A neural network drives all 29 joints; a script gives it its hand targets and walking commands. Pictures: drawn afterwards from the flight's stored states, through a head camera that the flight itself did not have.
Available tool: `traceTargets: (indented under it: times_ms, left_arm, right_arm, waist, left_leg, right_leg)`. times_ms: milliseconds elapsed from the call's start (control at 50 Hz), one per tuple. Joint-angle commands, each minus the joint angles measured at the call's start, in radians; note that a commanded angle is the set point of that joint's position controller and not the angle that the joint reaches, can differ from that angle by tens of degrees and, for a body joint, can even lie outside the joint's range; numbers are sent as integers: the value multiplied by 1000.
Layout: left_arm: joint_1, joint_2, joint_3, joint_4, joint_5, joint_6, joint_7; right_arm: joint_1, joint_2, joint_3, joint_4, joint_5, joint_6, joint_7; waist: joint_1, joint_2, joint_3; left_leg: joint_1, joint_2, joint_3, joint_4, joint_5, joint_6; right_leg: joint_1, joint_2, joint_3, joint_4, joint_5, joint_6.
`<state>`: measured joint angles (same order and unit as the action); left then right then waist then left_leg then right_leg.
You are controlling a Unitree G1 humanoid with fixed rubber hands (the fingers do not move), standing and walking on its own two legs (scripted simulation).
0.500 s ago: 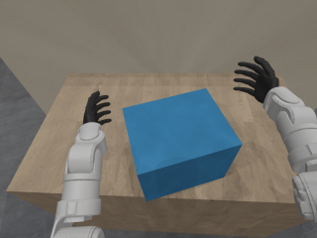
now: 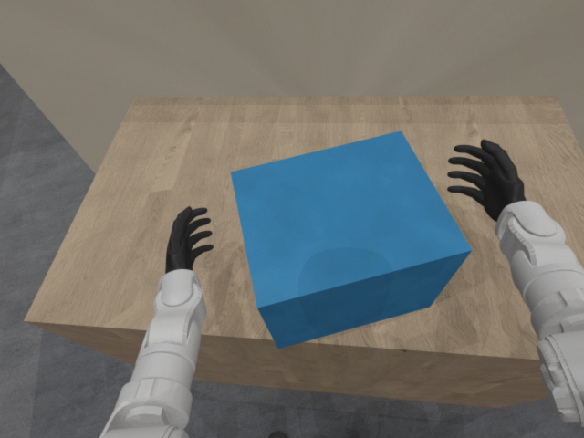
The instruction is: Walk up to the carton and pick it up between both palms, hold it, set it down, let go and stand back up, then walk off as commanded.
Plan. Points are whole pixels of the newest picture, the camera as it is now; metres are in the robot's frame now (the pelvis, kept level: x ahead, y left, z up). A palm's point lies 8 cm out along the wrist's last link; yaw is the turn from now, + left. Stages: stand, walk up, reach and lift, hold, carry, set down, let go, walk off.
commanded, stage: reach and lift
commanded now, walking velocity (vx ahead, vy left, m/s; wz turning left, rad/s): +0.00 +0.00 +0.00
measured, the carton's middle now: (337, 244) +0.40 +0.03 -0.03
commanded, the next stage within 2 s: none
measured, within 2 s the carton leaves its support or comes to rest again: neither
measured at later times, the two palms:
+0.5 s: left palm (212, 258) +0.34 +0.21 +0.00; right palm (470, 194) +0.47 -0.15 +0.03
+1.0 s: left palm (212, 252) +0.35 +0.20 +0.02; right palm (461, 200) +0.46 -0.14 +0.03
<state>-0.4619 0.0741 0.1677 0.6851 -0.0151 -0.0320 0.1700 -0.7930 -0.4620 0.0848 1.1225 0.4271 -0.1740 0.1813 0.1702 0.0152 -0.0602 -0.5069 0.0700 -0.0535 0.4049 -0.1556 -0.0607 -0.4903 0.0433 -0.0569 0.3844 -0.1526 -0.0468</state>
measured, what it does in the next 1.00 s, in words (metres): stands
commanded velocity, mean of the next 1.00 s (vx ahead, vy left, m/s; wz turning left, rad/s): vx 0.00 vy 0.00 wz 0.00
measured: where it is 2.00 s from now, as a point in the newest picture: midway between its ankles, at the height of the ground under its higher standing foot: outside the picture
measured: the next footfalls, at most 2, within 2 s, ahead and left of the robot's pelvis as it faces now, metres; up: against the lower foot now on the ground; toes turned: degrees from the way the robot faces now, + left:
none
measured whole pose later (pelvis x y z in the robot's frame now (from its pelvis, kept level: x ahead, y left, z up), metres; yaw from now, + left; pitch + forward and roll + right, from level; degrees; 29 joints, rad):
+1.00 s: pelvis +0.01 +0.00 +0.00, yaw +0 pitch +20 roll -1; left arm -0.47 -0.06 0.16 0.72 0.01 -0.13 0.20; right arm -0.84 -0.33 0.11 1.28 0.24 -0.29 0.11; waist 0.18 0.02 -0.19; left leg -0.59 0.07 -0.05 0.40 -0.15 -0.06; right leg -0.56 0.05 -0.06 0.35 -0.13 -0.05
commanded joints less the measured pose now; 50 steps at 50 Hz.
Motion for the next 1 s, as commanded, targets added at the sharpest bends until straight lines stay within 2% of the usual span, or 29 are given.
traceTargets:
  times_ms: [0, 80, 140, 160, 200, 240, 300, 320, 360, 380, 400, 440, 460, 480, 500, 540, 600, 620, 660, 680, 720, 740, 760, 820, 840, 860, 880, 900, 980]
  left_arm:
    - [-365, 39, -89, -108, -130, -173, 19]
    - [-289, 16, -67, -111, -89, -204, -3]
    - [-258, -2, -53, -138, -68, -214, -20]
    - [-251, -5, -65, -130, -90, -203, -33]
    - [-207, -40, -53, -132, -38, -204, -42]
    - [-200, -88, -65, -171, -22, -192, -40]
    - [-227, -116, -48, -194, 2, -181, -61]
    - [-200, -165, -50, -200, 8, -184, -72]
    - [-205, -192, -46, -236, 51, -194, -76]
    - [-216, -208, -56, -224, 59, -193, -82]
    - [-229, -202, -30, -221, 89, -197, -72]
    - [-233, -161, -8, -220, 112, -196, -58]
    - [-246, -133, -12, -234, 100, -200, -39]
    - [-252, -121, -23, -279, 100, -199, -17]
    - [-250, -108, 3, -224, 102, -190, -14]
    - [-232, -100, 30, -204, 145, -167, 3]
    - [-277, -123, 44, -178, 148, -156, 11]
    - [-285, -157, 1, -227, 115, -169, 16]
    - [-254, -183, -6, -192, 104, -157, 8]
    - [-267, -191, -23, -158, 99, -158, 9]
    - [-297, -172, 8, -159, 118, -154, 11]
    - [-279, -162, 15, -155, 123, -155, 12]
    - [-303, -187, -8, -150, 123, -146, 20]
    - [-315, -202, -19, -107, 115, -125, 29]
    - [-311, -201, -21, -80, 102, -130, 28]
    - [-332, -208, -34, -136, 112, -139, 35]
    - [-328, -200, -8, -123, 116, -142, 35]
    - [-355, -198, -29, -143, 106, -148, 28]
    - [-355, -256, -35, -124, 120, -152, 28]
  right_arm:
    - [-431, -63, 86, -22, -25, -107, 2]
    - [-417, -74, 77, -59, -44, -167, -29]
    - [-408, -47, 96, -64, -45, -178, -36]
    - [-419, -57, 102, -69, -47, -183, -39]
    - [-377, -29, 96, -29, -55, -192, -39]
    - [-403, -8, 98, -3, -60, -185, -27]
    - [-398, 37, 70, 2, -98, -178, -16]
    - [-412, 88, 72, -58, -114, -188, -10]
    - [-398, 109, 41, -15, -148, -215, -11]
    - [-392, 119, 25, 10, -169, -213, -6]
    - [-383, 148, 15, 7, -196, -214, -1]
    - [-405, 127, -10, -15, -212, -221, -6]
    - [-417, 93, -40, -29, -227, -226, -28]
    - [-392, 48, -50, 0, -210, -222, -40]
    - [-417, 81, -31, -6, -218, -214, -50]
    - [-396, 73, -36, 28, -221, -197, -73]
    - [-448, 85, -42, 33, -212, -190, -83]
    - [-439, 99, -42, -8, -216, -202, -86]
    - [-443, 127, -3, 5, -190, -192, -85]
    - [-451, 138, 1, -22, -199, -194, -84]
    - [-478, 132, -1, 18, -196, -186, -78]
    - [-462, 122, -9, -3, -196, -183, -84]
    - [-458, 130, -27, 56, -205, -180, -83]
    - [-493, 125, -12, 39, -196, -154, -75]
    - [-493, 157, -22, 2, -208, -148, -78]
    - [-480, 153, -43, 31, -209, -155, -73]
    - [-497, 155, -34, -2, -214, -155, -76]
    - [-489, 154, -54, 22, -233, -148, -81]
    - [-509, 162, -54, 14, -246, -160, -72]
  waist:
    - [85, -78, -788]
    - [43, -102, -880]
    - [63, -96, -880]
    - [52, -140, -883]
    - [31, -96, -817]
    - [51, -47, -762]
    - [44, -75, -759]
    - [66, -119, -721]
    - [42, -68, -719]
    - [13, -82, -682]
    - [34, -53, -694]
    - [49, -64, -645]
    - [32, -84, -675]
    - [7, -59, -682]
    - [30, -85, -634]
    - [36, -50, -626]
    - [27, -57, -619]
    - [22, -70, -692]
    - [43, -106, -638]
    - [17, -98, -653]
    - [52, -70, -623]
    - [52, -101, -623]
    - [28, -66, -576]
    - [45, -91, -593]
    - [30, -126, -557]
    - [34, -55, -615]
    - [48, -73, -615]
    - [14, -87, -608]
    - [13, -67, -639]
  left_leg:
    - [83, -41, 124, 73, 321, 4]
    - [76, -58, 132, 102, 504, -10]
    - [55, -72, 134, 96, 569, -11]
    - [49, -72, 142, 106, 574, -3]
    - [87, -69, 121, 88, 591, -11]
    - [125, -64, 115, 83, 620, -18]
    - [155, -61, 112, 59, 581, -11]
    - [147, -63, 119, 64, 584, 0]
    - [159, -65, 105, 55, 612, -10]
    - [184, -64, 108, 37, 576, -9]
    - [183, -65, 98, 38, 566, -2]
    - [177, -65, 105, 32, 516, 3]
    - [180, -58, 94, 37, 525, 5]
    - [181, -62, 94, 42, 521, 0]
    - [169, -59, 105, 34, 502, 2]
    - [142, -65, 109, 27, 519, 1]
    - [124, -65, 111, 25, 467, 2]
    - [162, -56, 109, 36, 516, 2]
    - [148, -59, 114, 38, 497, 14]
    - [143, -56, 107, 39, 462, 12]
    - [138, -61, 114, 45, 473, 15]
    - [146, -57, 111, 26, 467, 20]
    - [171, -55, 107, 31, 470, 14]
    - [149, -49, 110, 29, 398, 24]
    - [152, -47, 102, 16, 381, 34]
    - [177, -45, 99, 34, 419, 16]
    - [161, -51, 104, 38, 432, 19]
    - [169, -51, 103, 36, 441, 18]
    - [177, -48, 94, 42, 451, 5]
  right_leg:
    - [218, 20, 38, 30, 135, 34]
    - [347, 26, 42, 72, 450, 47]
    - [388, 21, 53, 94, 549, 60]
    - [397, 20, 57, 97, 598, 69]
    - [401, 25, 48, 77, 575, 54]
    - [361, 30, 42, 58, 530, 51]
    - [343, 36, 36, 25, 466, 43]
    - [345, 30, 37, 26, 465, 50]
    - [370, 30, 32, 33, 518, 45]
    - [349, 28, 28, 4, 463, 47]
    - [339, 25, 33, 4, 414, 31]
    - [313, 27, 28, -10, 337, 35]
    - [324, 29, 31, -11, 357, 33]
    - [312, 35, 30, -7, 360, 33]
    - [327, 29, 35, -18, 359, 35]
    - [382, 23, 51, 3, 437, 38]
    - [359, 24, 48, -5, 349, 40]
    - [377, 29, 42, 3, 393, 35]
    - [370, 28, 51, -10, 371, 38]
    - [355, 26, 38, -11, 330, 38]
    - [336, 25, 44, -19, 302, 30]
    - [339, 31, 40, -25, 285, 31]
    - [315, 35, 33, -29, 242, 19]
    - [271, 33, 30, -46, 146, 20]
    - [271, 28, 28, -54, 133, 18]
    - [274, 27, 26, -35, 156, 6]
    - [290, 25, 30, -36, 203, 11]
    - [288, 29, 27, -36, 212, 22]
    - [267, 27, 21, -33, 221, 16]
